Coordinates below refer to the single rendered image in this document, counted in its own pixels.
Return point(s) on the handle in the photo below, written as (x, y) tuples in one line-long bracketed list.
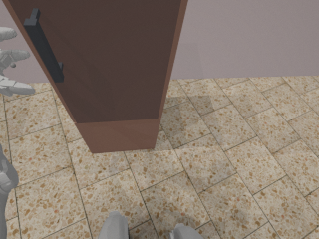
[(42, 45)]

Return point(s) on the cupboard door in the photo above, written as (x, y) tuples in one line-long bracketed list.
[(115, 53)]

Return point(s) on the left robot hand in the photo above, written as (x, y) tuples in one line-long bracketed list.
[(9, 87)]

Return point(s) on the robot left upper arm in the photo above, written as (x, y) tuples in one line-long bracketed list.
[(9, 179)]

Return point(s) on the robot thigh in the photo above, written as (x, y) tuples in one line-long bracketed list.
[(184, 232), (115, 227)]

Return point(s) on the robot right thigh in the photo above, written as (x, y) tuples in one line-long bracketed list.
[(184, 232)]

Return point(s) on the robot left thigh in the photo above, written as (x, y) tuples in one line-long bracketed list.
[(115, 227)]

